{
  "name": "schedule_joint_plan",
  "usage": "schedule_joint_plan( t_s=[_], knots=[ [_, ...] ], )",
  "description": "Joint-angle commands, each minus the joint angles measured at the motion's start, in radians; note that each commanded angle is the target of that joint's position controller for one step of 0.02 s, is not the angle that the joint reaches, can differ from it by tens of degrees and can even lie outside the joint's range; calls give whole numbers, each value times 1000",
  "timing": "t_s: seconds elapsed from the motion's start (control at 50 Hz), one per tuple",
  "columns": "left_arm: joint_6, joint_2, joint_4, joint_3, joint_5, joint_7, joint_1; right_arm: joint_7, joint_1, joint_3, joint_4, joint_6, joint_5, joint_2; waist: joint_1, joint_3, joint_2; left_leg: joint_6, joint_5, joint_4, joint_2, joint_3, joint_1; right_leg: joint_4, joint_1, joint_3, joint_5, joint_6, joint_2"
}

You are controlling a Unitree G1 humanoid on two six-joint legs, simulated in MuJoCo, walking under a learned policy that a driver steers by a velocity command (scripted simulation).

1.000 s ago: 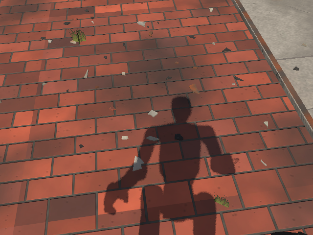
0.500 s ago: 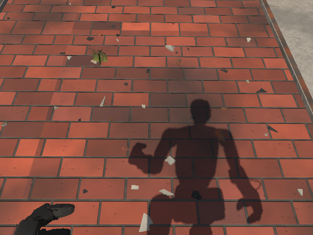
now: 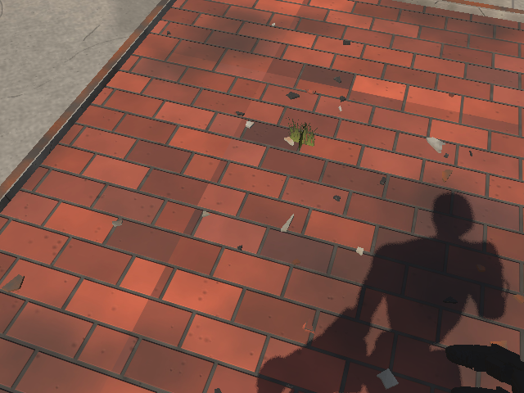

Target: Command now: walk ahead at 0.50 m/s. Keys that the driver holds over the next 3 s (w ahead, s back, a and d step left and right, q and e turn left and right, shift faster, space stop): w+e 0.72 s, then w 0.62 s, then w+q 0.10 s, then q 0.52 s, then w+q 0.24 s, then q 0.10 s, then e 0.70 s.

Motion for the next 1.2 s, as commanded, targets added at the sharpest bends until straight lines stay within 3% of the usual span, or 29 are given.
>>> schedule_joint_plan(
  t_s=[0.02, 0.04, 0.06, 0.1, 0.14, 0.26, 0.34, 0.42, 0.48, 0.52, 0.54, 0.56, 0.58, 0.6, 0.62, 0.64, 0.68, 0.72, 0.82, 0.9, 0.96, 1.0, 1.02, 1.04, 1.06, 1.08, 1.12, 1.16, 1.2],
  knots=[
    [-28, 0, -104, -27, 22, 5, 33, -24, 395, -104, 30, 7, -21, -311, -192, -328, 247, 235, -181, -99, 365, -568, 843, 703, -630, 3, -5, -28, 42],
    [-41, 87, -87, -7, 2, 2, 2, -22, 414, -84, 33, 6, -10, -228, -229, -341, 188, 248, -317, -181, 379, -703, 817, 848, -737, 147, -164, -33, 28],
    [-46, 137, -110, 11, -21, -2, -67, -20, 358, -69, 37, 1, -6, -189, -216, -198, 141, 207, -305, -197, 350, -555, 709, 879, -804, 154, -89, -44, -18],
    [-39, 118, -118, 13, -4, 3, -134, -14, 245, -52, 37, -9, -14, -128, -159, -71, 83, 161, -168, -253, 267, -346, 490, 793, -752, 127, 61, -40, -85],
    [-10, 85, -100, 14, -3, 5, -95, -10, 192, -48, 45, -27, -23, -96, -107, -42, 104, 145, -56, -318, 230, -227, 367, 752, -648, 139, 139, -30, -111],
    [15, 33, -130, 8, 3, 0, -183, -28, 204, -65, 106, -48, -28, -124, -102, 17, 39, 134, 135, -383, 215, -2, 354, 545, -708, 160, 385, -6, -99],
    [9, 7, -176, -6, 8, -25, -320, -41, 243, -73, 138, -38, -18, -156, -154, 61, 17, 110, 145, -400, 215, 100, 389, 342, -678, 81, 513, -25, -84],
    [9, 10, -240, -10, 6, -49, -422, -46, 305, -83, 179, -8, -1, -179, -182, 90, 13, 93, 235, -339, 258, 144, 542, 245, -728, 31, 427, -64, -68],
    [14, 45, -264, 9, 6, -62, -387, -57, 288, -93, 178, 17, 7, -215, -132, 28, 60, 61, 661, -174, 264, 186, 605, 233, -606, -52, 276, -116, 7],
    [19, 118, -218, 53, 3, -52, -165, -68, 261, -94, 168, 33, 11, -229, -1, -100, 64, 21, 814, 144, 225, 222, 529, 177, -291, -81, 270, -175, 88],
    [29, 196, -181, 89, 2, -32, 1, -73, 269, -83, 152, 26, -1, -207, 71, -193, -16, -22, 553, 431, 183, 221, 299, 141, 21, 78, 293, -229, 16],
    [27, 299, -185, 102, -7, -21, -18, -54, 363, -35, 99, -3, -38, -51, -52, -261, -276, -91, -438, 787, -31, 152, -171, 72, 353, 637, 170, -413, -246],
    [13, 232, -211, 81, 2, -22, 16, -37, 278, -39, 89, -46, -3, -115, 17, -395, -167, -79, -538, 905, -61, -88, -288, -69, 423, 883, 60, -463, -317],
    [2, 178, -204, 65, 10, -23, -18, -26, 175, -52, 55, -69, 35, -161, 32, -255, -123, -55, -443, 885, -6, -107, -368, -95, 336, 731, 120, -406, -286],
    [-4, 150, -209, 57, 6, -22, -77, -29, 156, -47, 50, -81, 28, -152, -12, -159, -55, -41, -354, 793, 39, -100, -340, -96, 186, 602, 203, -366, -239],
    [-5, 120, -223, 48, 8, -20, -147, -36, 153, -53, 61, -82, 1, -154, -55, -97, -23, -48, -308, 703, 68, -94, -278, -106, 44, 511, 311, -339, -200],
    [-6, 91, -252, 37, 25, -12, -205, -36, 186, -63, 66, -59, -17, -159, -112, -68, -50, -68, -258, 625, 90, -97, -162, -150, -111, 434, 447, -334, -159],
    [-10, 109, -248, 42, 18, -3, -199, -37, 188, -57, 62, -38, -24, -130, -124, -49, -47, -102, -225, 538, 85, -71, -135, -169, -199, 372, 534, -339, -139],
    [-6, 122, -205, 41, 13, 18, -126, -25, 21, -27, 30, -37, -21, -65, -49, -13, -84, -126, 147, 158, 39, -28, -45, -175, -280, 222, 465, -256, -57],
    [-4, 130, -163, 41, 7, 14, -54, -8, -70, -32, 2, -48, -2, -97, -9, 15, -95, -93, 180, 36, 23, -47, -58, -139, -174, 289, 367, -244, -122],
    [5, 138, -144, 44, 10, 18, -41, -1, -56, -43, -5, -57, -4, -124, -31, 22, -115, -47, 60, -5, 17, -51, -66, -74, -61, 343, 441, -225, -179],
    [12, 131, -146, 41, 12, 19, -68, -5, 67, -61, 27, -62, -7, -153, -105, -31, -121, -2, 18, -54, -18, -7, 98, 56, -43, 317, 670, -193, -143],
    [13, 99, -156, 28, 20, 18, -74, -10, 203, -77, 55, -64, -17, -192, -167, -149, -92, 47, 60, -21, 41, -55, 322, 245, -109, 270, 691, -163, -88],
    [4, 41, -174, 7, 21, 18, 14, -13, 341, -97, 73, -63, -31, -272, -177, -315, 80, 174, -6, -11, 244, -368, 698, 586, -405, 184, 429, -94, 37],
    [-7, 22, -165, -4, 8, 18, 64, -3, 414, -98, 115, -51, -9, -250, -179, -379, 300, 262, -249, -165, 363, -729, 839, 828, -647, 169, -138, -51, 122],
    [-14, 109, -175, 15, -6, 14, -12, -2, 376, -74, 108, -47, 11, -180, -198, -248, 174, 224, -429, -210, 347, -712, 761, 912, -761, 222, -123, -59, 62],
    [-22, 110, -214, 15, 5, 10, -167, -7, 256, -56, 91, -34, -10, -138, -168, -47, 36, 176, -307, -255, 270, -478, 501, 844, -769, 146, 29, -62, -25],
    [-17, 86, -208, 19, 18, 9, -154, -7, 212, -43, 89, -37, -22, -106, -120, -18, 63, 162, -141, -297, 211, -368, 376, 745, -679, 138, 109, -54, -75],
    [-8, 53, -197, 13, 17, 8, -129, -8, 216, -44, 101, -43, -12, -111, -104, -25, 81, 174, -40, -328, 192, -294, 337, 682, -646, 116, 129, -39, -85]
  ],
)
Next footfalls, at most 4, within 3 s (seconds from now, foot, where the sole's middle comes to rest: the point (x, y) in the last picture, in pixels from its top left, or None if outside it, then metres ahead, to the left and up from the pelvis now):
0.54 right None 0.42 -0.16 -0.76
1.02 left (325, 289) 0.76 -0.07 -0.76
1.52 right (444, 255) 0.91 -0.42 -0.76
1.98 left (359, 222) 1.00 -0.17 -0.76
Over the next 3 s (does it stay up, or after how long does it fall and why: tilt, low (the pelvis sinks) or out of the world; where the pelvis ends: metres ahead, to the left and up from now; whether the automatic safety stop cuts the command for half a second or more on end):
stays up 1.08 -0.29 0.02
